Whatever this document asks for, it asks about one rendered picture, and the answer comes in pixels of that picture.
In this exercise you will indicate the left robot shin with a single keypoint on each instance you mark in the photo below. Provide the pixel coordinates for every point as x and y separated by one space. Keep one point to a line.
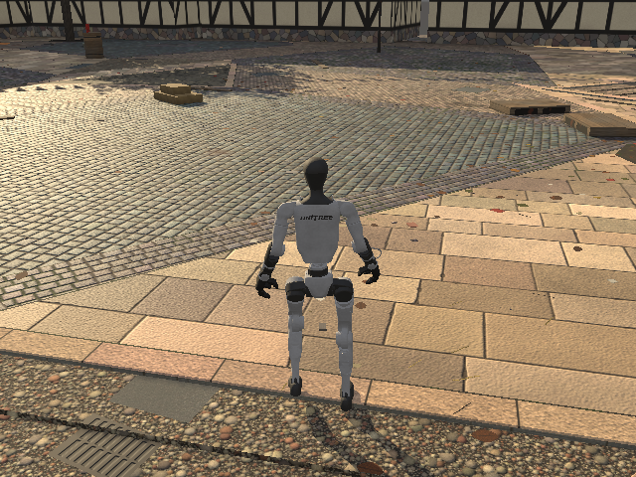
295 349

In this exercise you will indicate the left robot foot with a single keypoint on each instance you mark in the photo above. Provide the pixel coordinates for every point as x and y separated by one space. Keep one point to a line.
295 388

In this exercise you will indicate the right robot hand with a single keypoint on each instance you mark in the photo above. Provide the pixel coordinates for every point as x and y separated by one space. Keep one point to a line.
375 272

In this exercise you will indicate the left robot hand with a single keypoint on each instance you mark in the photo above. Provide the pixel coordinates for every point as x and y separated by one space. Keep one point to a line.
267 284

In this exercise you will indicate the robot left forearm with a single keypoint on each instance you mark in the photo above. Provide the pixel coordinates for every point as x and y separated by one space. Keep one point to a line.
268 265

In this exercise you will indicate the robot right forearm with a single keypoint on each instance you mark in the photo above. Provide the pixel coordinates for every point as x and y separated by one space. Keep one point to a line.
368 257

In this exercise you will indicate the right robot upper arm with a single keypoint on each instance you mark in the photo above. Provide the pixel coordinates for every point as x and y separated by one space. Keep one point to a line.
348 210

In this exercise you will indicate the left robot upper arm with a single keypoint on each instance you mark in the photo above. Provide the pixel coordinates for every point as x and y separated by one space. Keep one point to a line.
284 212

